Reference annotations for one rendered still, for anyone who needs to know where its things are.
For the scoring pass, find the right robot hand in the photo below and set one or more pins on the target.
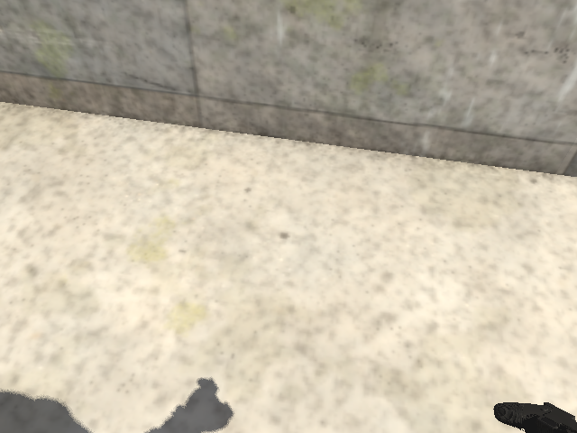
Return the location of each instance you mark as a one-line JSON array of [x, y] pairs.
[[535, 418]]

